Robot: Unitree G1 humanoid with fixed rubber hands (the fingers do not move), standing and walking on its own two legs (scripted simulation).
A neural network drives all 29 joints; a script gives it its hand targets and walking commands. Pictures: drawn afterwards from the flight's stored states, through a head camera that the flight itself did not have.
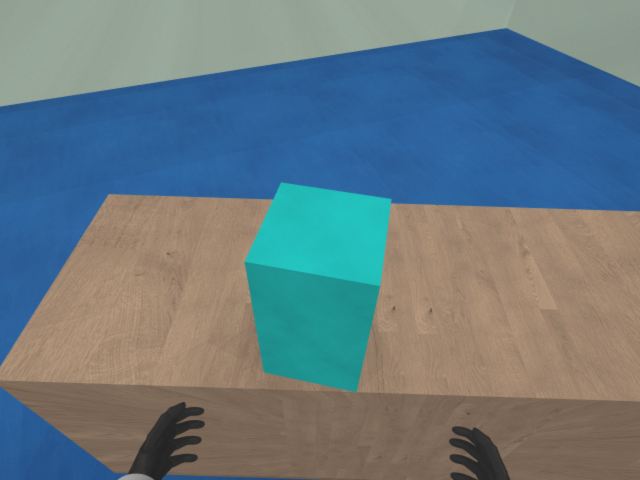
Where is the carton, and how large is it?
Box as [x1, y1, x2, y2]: [245, 182, 390, 391]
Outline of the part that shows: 281,182 245,260 263,370 269,373 356,391 380,284 390,199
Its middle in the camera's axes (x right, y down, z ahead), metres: +0.00 +0.08 +0.62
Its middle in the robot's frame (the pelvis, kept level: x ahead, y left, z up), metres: +0.42 +0.03 -0.03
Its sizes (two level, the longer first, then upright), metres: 0.165 0.162 0.295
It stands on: a pedestal, 0.59 m high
